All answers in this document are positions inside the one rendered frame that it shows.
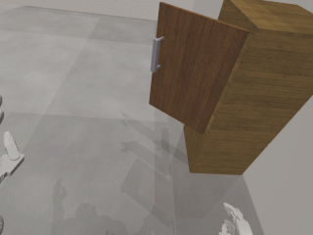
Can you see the handle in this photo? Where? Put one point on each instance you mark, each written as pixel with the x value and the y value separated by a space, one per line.
pixel 155 53

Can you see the cupboard door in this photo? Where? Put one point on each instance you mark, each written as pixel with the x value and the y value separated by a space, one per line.
pixel 196 58

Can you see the robot right hand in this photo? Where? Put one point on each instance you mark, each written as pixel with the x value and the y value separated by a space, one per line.
pixel 241 226

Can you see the robot left hand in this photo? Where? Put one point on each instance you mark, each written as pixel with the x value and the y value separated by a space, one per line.
pixel 13 159

